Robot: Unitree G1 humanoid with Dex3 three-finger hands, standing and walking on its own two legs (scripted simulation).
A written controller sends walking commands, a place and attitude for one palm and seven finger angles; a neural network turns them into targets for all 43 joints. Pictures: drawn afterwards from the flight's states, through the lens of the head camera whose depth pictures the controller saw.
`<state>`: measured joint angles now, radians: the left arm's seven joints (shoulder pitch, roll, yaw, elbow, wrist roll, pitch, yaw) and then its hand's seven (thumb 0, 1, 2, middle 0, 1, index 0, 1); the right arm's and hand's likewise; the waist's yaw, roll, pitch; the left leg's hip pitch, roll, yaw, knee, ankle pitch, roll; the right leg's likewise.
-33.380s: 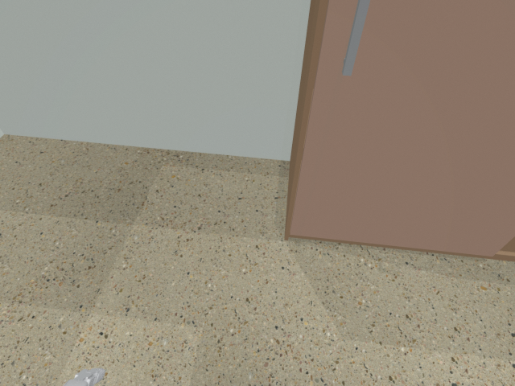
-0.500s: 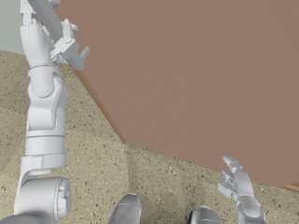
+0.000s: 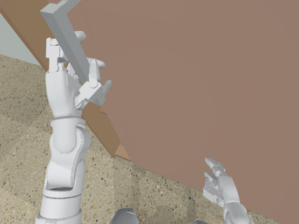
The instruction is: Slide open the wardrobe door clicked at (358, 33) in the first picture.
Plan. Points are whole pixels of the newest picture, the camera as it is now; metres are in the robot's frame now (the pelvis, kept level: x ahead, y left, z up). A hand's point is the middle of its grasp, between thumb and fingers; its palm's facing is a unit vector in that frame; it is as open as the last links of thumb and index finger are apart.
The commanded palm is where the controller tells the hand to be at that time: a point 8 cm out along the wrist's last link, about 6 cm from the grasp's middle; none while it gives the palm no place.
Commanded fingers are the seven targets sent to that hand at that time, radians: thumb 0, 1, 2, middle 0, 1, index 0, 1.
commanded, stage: step sideways, sliding the door along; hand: left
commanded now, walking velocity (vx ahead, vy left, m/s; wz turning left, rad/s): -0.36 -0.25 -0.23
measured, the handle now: (88, 59) +0.36 +0.20 +0.22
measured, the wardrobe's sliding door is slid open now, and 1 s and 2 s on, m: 0.14 0.35 0.50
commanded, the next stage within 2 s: none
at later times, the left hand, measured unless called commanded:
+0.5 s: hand (154, 99) +0.30 +0.06 +0.21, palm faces +0.02 -1.00 -0.05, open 6.3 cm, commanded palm +0.27 +0.05 +0.20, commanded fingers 0.00 0.90 0.90 -0.45 -1.40 -0.45 -1.40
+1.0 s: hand (208, 116) +0.28 -0.03 +0.22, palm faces -0.05 -1.00 -0.02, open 6.1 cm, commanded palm +0.26 -0.03 +0.20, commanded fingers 0.00 0.90 0.90 -0.45 -1.40 -0.45 -1.40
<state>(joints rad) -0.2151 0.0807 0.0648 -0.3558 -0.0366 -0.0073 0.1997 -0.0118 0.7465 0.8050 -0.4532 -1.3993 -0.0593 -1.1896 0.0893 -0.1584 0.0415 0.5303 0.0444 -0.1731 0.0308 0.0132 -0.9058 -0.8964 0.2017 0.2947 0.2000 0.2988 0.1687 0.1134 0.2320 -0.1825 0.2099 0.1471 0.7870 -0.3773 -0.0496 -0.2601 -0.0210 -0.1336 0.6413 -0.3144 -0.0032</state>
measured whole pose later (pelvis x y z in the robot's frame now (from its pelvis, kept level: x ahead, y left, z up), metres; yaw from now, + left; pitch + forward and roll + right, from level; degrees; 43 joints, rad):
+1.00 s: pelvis -0.11 -0.11 +0.02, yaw -12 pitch -1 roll -5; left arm -0.41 0.18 0.05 -0.10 -0.04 -0.07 0.11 0.00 0.76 0.81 -0.46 -1.40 -0.25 -1.32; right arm 0.15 -0.19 -0.02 0.63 0.03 -0.03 0.03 0.01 -0.91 -0.90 0.20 0.29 0.20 0.30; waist 0.08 0.02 0.19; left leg -0.23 0.18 0.10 0.54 -0.28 -0.03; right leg -0.57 0.01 -0.01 1.17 -0.35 0.03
